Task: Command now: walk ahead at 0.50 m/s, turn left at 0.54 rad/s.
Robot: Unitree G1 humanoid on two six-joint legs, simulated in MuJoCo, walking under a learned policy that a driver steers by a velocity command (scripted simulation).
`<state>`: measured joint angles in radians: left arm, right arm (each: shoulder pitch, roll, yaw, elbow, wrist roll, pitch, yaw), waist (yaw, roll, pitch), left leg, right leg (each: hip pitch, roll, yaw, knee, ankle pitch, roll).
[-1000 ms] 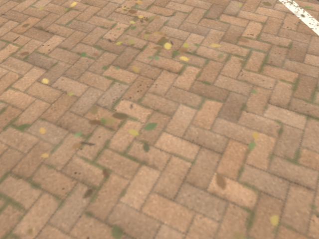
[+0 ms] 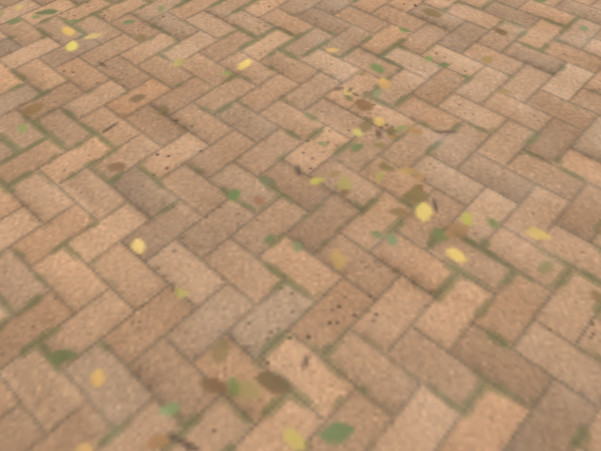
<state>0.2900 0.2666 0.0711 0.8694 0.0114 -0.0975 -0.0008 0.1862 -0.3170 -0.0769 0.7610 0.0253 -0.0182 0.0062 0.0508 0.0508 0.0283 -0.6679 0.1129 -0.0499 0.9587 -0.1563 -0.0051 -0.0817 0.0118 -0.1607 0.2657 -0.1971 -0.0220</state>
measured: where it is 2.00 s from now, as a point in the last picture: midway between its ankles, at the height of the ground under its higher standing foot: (206, 231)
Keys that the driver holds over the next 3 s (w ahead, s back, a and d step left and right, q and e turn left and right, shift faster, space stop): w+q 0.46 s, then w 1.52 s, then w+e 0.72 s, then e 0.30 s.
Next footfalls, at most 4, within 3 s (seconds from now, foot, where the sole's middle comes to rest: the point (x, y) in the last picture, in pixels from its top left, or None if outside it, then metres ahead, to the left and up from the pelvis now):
0.22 left None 0.28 0.15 -0.78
0.72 right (316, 393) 0.62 0.04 -0.78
1.24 left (187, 318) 0.80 0.37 -0.78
1.78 right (245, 212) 1.16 0.27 -0.78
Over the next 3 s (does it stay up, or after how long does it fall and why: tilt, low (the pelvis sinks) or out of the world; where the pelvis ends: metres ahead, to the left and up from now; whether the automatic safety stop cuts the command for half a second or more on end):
stays up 1.54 0.43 -0.01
